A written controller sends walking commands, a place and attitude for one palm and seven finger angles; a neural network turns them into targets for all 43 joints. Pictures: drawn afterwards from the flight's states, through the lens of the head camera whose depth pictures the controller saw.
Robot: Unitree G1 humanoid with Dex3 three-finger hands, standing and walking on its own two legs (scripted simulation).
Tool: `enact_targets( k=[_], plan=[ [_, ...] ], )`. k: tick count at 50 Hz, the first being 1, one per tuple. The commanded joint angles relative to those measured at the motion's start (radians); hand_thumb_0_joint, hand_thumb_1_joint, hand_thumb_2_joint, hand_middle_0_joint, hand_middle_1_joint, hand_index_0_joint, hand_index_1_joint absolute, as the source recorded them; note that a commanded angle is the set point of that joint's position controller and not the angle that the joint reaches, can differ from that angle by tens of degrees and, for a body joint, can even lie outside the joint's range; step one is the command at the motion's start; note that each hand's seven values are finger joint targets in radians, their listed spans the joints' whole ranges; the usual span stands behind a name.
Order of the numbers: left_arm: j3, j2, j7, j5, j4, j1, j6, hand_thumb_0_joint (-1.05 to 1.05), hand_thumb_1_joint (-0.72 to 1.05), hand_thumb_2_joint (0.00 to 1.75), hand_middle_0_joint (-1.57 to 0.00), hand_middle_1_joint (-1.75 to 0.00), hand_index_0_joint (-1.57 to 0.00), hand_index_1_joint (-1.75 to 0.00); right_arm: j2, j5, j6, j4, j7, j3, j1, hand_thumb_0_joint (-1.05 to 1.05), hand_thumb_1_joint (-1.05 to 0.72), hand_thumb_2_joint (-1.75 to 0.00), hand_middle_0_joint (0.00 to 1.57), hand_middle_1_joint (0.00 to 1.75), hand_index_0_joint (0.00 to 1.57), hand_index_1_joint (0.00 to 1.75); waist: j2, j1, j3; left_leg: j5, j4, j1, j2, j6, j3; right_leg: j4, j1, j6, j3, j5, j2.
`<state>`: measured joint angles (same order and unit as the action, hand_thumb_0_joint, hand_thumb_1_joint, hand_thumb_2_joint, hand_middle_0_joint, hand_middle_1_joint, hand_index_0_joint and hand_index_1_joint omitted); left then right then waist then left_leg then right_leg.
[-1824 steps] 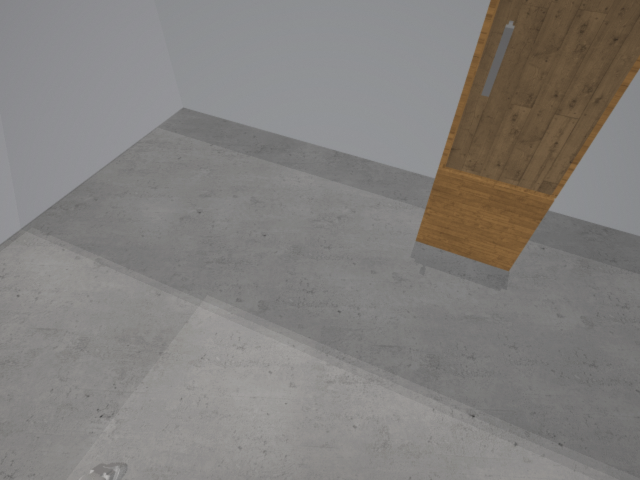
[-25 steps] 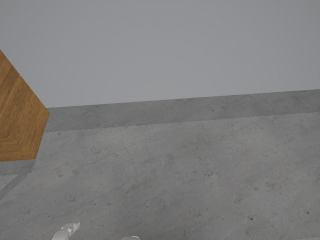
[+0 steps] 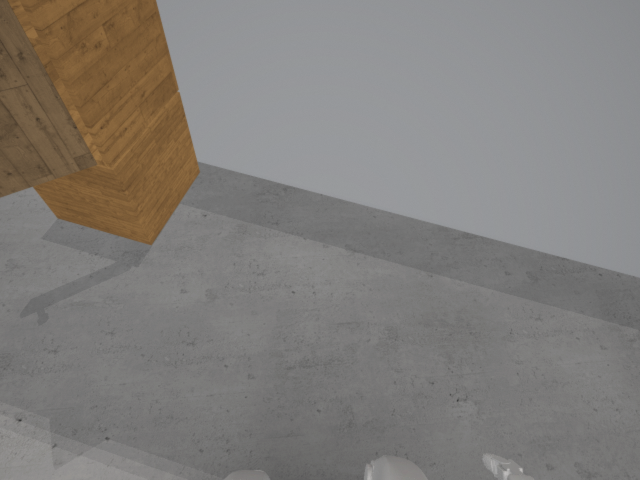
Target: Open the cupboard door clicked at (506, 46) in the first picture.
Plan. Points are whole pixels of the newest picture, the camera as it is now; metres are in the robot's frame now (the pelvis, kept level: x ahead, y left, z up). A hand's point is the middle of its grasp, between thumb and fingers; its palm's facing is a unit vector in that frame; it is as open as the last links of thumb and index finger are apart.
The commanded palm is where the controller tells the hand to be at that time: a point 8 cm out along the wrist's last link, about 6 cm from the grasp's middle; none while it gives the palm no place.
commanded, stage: turn to face it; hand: left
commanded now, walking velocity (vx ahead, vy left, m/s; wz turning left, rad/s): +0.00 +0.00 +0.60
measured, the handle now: out of the picture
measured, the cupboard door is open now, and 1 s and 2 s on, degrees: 50 50 50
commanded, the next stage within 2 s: take the last steps up to it in 1.02 s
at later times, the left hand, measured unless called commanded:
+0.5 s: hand out of the picture +0.04 +0.16 -0.15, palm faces +0.28 -0.93 -0.23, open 7.4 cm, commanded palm none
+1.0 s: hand out of the picture -0.02 +0.18 -0.15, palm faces +0.52 -0.82 -0.26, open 7.4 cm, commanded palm none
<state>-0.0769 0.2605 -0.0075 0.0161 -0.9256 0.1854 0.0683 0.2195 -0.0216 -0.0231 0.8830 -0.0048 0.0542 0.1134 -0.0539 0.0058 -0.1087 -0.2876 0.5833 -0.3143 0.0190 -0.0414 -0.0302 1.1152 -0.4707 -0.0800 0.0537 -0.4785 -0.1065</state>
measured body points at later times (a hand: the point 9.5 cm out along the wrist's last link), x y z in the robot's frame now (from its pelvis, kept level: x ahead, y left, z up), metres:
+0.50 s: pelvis +0.01 -0.05 +0.01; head +0.06 -0.04 +0.45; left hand +0.03 +0.21 -0.13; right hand +0.15 -0.28 -0.14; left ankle -0.03 +0.07 -0.67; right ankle +0.03 -0.17 -0.73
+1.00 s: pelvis +0.01 -0.05 +0.00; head +0.04 -0.04 +0.45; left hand -0.05 +0.22 -0.13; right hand +0.20 -0.22 -0.15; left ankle -0.03 +0.07 -0.73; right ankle +0.07 -0.15 -0.73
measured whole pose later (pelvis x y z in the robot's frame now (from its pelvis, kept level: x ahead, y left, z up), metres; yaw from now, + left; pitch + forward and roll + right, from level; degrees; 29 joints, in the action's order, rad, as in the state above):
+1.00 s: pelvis +0.01 -0.05 +0.00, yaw +30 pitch +0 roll +1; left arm -0.06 0.23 0.00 0.01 -0.92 0.18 0.03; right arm 0.19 -0.02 -0.04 0.95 0.00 0.05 0.17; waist 0.00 0.00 -0.07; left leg -0.25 0.55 -0.30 0.02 0.00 0.03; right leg 0.59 -0.28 -0.05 0.05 -0.32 -0.05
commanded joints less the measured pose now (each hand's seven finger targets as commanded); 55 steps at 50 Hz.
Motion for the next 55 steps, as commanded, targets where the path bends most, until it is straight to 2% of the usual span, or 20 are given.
enact_targets(
  k=[1, 8, 11, 12, 13, 14, 16, 19, 25, 29, 30, 31, 32, 37, 47, 49, 50, 51, 52, 55],
  plan=[
    [-0.013, 0.065, 0.0, 0.002, 0.103, -0.02, -0.037, 0.0, 0.9, 0.9, -0.2, -0.3, -0.2, -0.3, 0.202, 0.0, 0.014, -0.035, 0.019, 0.049, 0.059, 0.0, -0.9, -0.9, 0.2, 0.3, 0.2, 0.3, 0.192, -0.021, 0.16, 0.427, -0.233, 0.174, -0.242, -0.114, 0.253, -0.028, -0.069, -0.009, -0.056, 0.078, 0.009],
    [-0.005, 0.054, -0.004, -0.005, 0.133, -0.057, -0.044, 0.0, 0.9, 0.9, -0.2, -0.3, -0.2, -0.3, 0.217, -0.007, 0.0, -0.031, 0.011, 0.066, 0.069, 0.0, -0.9, -0.9, 0.2, 0.3, 0.2, 0.3, 0.215, -0.03, 0.157, 0.365, -0.208, 0.101, -0.22, -0.115, 0.352, -0.331, 0.089, 0.004, -0.029, 0.055, 0.08],
    [-0.01, 0.069, -0.01, -0.008, 0.122, 0.011, -0.058, 0.0, 0.9, 0.9, -0.2, -0.3, -0.2, -0.3, 0.207, 0.0, -0.006, -0.04, 0.01, 0.07, 0.035, 0.0, -0.9, -0.9, 0.2, 0.3, 0.2, 0.3, 0.209, 0.007, 0.171, 0.366, -0.138, 0.008, -0.175, -0.079, 0.373, -0.565, 0.276, 0.017, -0.019, 0.178, 0.105],
    [-0.018, 0.094, -0.016, -0.008, 0.114, 0.059, -0.068, 0.0, 0.9, 0.9, -0.2, -0.3, -0.2, -0.3, 0.184, 0.006, -0.006, -0.05, 0.007, 0.069, 0.024, 0.0, -0.9, -0.9, 0.2, 0.3, 0.2, 0.3, 0.155, 0.034, 0.19, 0.28, -0.076, -0.065, -0.134, -0.04, 0.355, -0.714, 0.403, 0.028, -0.052, 0.256, 0.059],
    [-0.035, 0.173, -0.025, 0.007, 0.108, 0.094, -0.078, 0.0, 0.9, 0.9, -0.2, -0.3, -0.2, -0.3, 0.126, 0.016, -0.005, -0.062, 0.0, 0.061, 0.037, 0.0, -0.9, -0.9, 0.2, 0.3, 0.2, 0.3, -0.084, 0.047, 0.211, 0.011, 0.097, -0.244, -0.022, 0.032, 0.226, -0.818, 0.546, 0.093, -0.263, 0.271, -0.158],
    [-0.036, 0.22, -0.027, 0.015, 0.113, 0.086, -0.076, 0.0, 0.9, 0.9, -0.2, -0.3, -0.2, -0.3, 0.108, 0.014, -0.005, -0.084, -0.004, 0.058, 0.025, 0.0, -0.9, -0.9, 0.2, 0.3, 0.2, 0.3, -0.239, 0.052, 0.171, -0.331, 0.359, -0.306, 0.069, 0.082, 0.073, -0.854, 0.465, 0.22, -0.422, 0.37, -0.386],
    [-0.023, 0.152, -0.037, 0.005, 0.131, 0.01, -0.074, 0.0, 0.9, 0.9, -0.2, -0.3, -0.2, -0.3, 0.13, 0.005, -0.026, -0.059, -0.008, 0.067, 0.027, 0.0, -0.9, -0.9, 0.2, 0.3, 0.2, 0.3, -0.208, 0.005, 0.125, -0.264, 0.621, -0.288, -0.012, 0.079, 0.11, -0.826, 0.322, 0.247, -0.331, 0.411, -0.326],
    [-0.004, 0.106, -0.029, 0.005, 0.145, -0.049, -0.076, 0.0, 0.9, 0.9, -0.2, -0.3, -0.2, -0.3, 0.094, 0.006, -0.038, -0.031, -0.026, 0.051, 0.037, 0.0, -0.9, -0.9, 0.2, 0.3, 0.2, 0.3, -0.173, -0.028, 0.094, -0.146, 0.599, -0.247, -0.043, 0.107, 0.037, -0.778, 0.3, 0.191, -0.068, 0.549, -0.213],
    [-0.025, 0.163, -0.024, 0.013, 0.097, 0.072, -0.077, 0.0, 0.9, 0.9, -0.2, -0.3, -0.2, -0.3, 0.059, 0.013, -0.024, -0.048, -0.033, 0.028, -0.051, 0.0, -0.9, -0.9, 0.2, 0.3, 0.2, 0.3, -0.153, 0.038, 0.127, -0.183, 0.231, -0.144, -0.026, 0.105, -0.066, -0.696, 0.412, 0.19, -0.007, 0.723, -0.248],
    [-0.034, 0.169, -0.014, 0.001, 0.086, 0.062, -0.07, 0.0, 0.9, 0.9, -0.2, -0.3, -0.2, -0.3, 0.099, 0.01, -0.004, -0.025, -0.025, 0.034, 0.052, 0.0, -0.9, -0.9, 0.2, 0.3, 0.2, 0.3, -0.104, -0.023, 0.184, 0.058, -0.117, 0.119, -0.012, 0.072, -0.077, -0.507, 0.315, 0.103, 0.068, 0.685, -0.223],
    [-0.03, 0.132, -0.009, -0.007, 0.105, 0.057, -0.065, 0.0, 0.9, 0.9, -0.2, -0.3, -0.2, -0.3, 0.185, 0.003, 0.006, -0.015, -0.02, 0.053, 0.114, 0.0, -0.9, -0.9, 0.2, 0.3, 0.2, 0.3, 0.095, -0.059, 0.24, 0.289, -0.17, 0.306, -0.165, 0.007, 0.104, -0.332, 0.137, 0.042, 0.126, 0.461, -0.155],
    [-0.001, 0.056, -0.004, -0.009, 0.144, 0.024, -0.062, 0.0, 0.9, 0.9, -0.2, -0.3, -0.2, -0.3, 0.281, -0.001, 0.005, -0.01, -0.014, 0.079, 0.187, 0.0, -0.9, -0.9, 0.2, 0.3, 0.2, 0.3, 0.369, -0.099, 0.257, 0.673, -0.186, 0.41, -0.424, -0.142, 0.422, -0.113, -0.107, -0.018, 0.115, -0.17, -0.028],
    [0.002, 0.074, -0.013, 0.002, 0.159, -0.047, -0.048, 0.0, 0.9, 0.9, -0.2, -0.3, -0.2, -0.3, 0.293, -0.002, 0.001, 0.014, -0.002, 0.078, 0.236, 0.0, -0.9, -0.9, 0.2, 0.3, 0.2, 0.3, 0.253, -0.123, 0.257, 0.637, -0.189, 0.351, -0.459, -0.209, 0.43, -0.004, -0.123, 0.003, 0.004, -0.203, -0.02],
    [-0.003, 0.05, -0.002, -0.001, 0.072, -0.011, -0.039, 0.0, 0.9, 0.9, -0.2, -0.3, -0.2, -0.3, 0.182, -0.005, 0.019, -0.014, 0.027, 0.04, 0.078, 0.0, -0.9, -0.9, 0.2, 0.3, 0.2, 0.3, 0.18, -0.026, 0.164, 0.554, -0.216, 0.195, -0.28, -0.128, 0.23, 0.0, -0.07, 0.004, -0.047, 0.038, -0.003],
    [0.005, 0.027, -0.005, -0.005, 0.047, 0.062, -0.05, 0.0, 0.9, 0.9, -0.2, -0.3, -0.2, -0.3, 0.175, -0.004, 0.001, 0.003, 0.018, 0.041, 0.039, 0.0, -0.9, -0.9, 0.2, 0.3, 0.2, 0.3, 0.192, 0.005, 0.151, 0.333, -0.193, 0.06, -0.227, -0.102, 0.264, -0.493, 0.233, 0.027, 0.012, 0.139, 0.085],
    [-0.005, 0.078, -0.015, 0.0, 0.028, 0.122, -0.069, 0.0, 0.9, 0.9, -0.2, -0.3, -0.2, -0.3, 0.127, 0.011, 0.001, -0.002, 0.011, 0.035, 0.032, 0.0, -0.9, -0.9, 0.2, 0.3, 0.2, 0.3, 0.082, 0.035, 0.154, 0.161, -0.072, -0.077, -0.14, -0.023, 0.21, -0.734, 0.42, 0.048, -0.067, 0.273, 0.001],
    [-0.019, 0.154, -0.022, 0.013, 0.025, 0.132, -0.078, 0.0, 0.9, 0.9, -0.2, -0.3, -0.2, -0.3, 0.07, 0.017, 0.0, -0.014, 0.004, 0.025, 0.046, 0.0, -0.9, -0.9, 0.2, 0.3, 0.2, 0.3, -0.173, 0.033, 0.141, -0.099, 0.104, -0.21, 0.002, 0.05, 0.067, -0.826, 0.463, 0.134, -0.308, 0.298, -0.218],
    [-0.02, 0.194, -0.02, 0.014, 0.042, 0.126, -0.074, 0.0, 0.9, 0.9, -0.2, -0.3, -0.2, -0.3, 0.081, 0.014, -0.01, -0.031, -0.002, 0.03, 0.019, 0.0, -0.9, -0.9, 0.2, 0.3, 0.2, 0.3, -0.209, 0.049, 0.103, -0.31, 0.316, -0.18, 0.025, 0.062, 0.05, -0.886, 0.318, 0.231, -0.374, 0.306, -0.363],
    [-0.014, 0.15, -0.026, 0.008, 0.044, 0.092, -0.083, 0.0, 0.9, 0.9, -0.2, -0.3, -0.2, -0.3, 0.095, 0.005, -0.025, -0.013, 0.002, 0.039, 0.01, 0.0, -0.9, -0.9, 0.2, 0.3, 0.2, 0.3, -0.235, 0.032, 0.087, -0.286, 0.454, -0.195, -0.004, 0.058, 0.1, -0.885, 0.255, 0.246, -0.373, 0.328, -0.322],
    [0.003, 0.088, -0.022, 0.002, 0.056, 0.025, -0.087, 0.0, 0.9, 0.9, -0.2, -0.3, -0.2, -0.3, 0.076, 0.007, -0.031, 0.041, -0.007, 0.037, 0.049, 0.0, -0.9, -0.9, 0.2, 0.3, 0.2, 0.3, -0.136, -0.01, 0.076, -0.134, 0.583, -0.206, -0.029, 0.079, 0.071, -0.829, 0.28, 0.206, -0.156, 0.458, -0.203]
  ],
)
